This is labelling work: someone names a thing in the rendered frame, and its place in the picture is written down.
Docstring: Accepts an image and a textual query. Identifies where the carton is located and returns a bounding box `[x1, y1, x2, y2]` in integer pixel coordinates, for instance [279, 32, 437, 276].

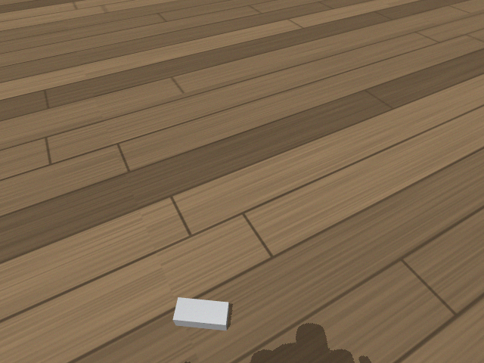
[173, 297, 229, 330]

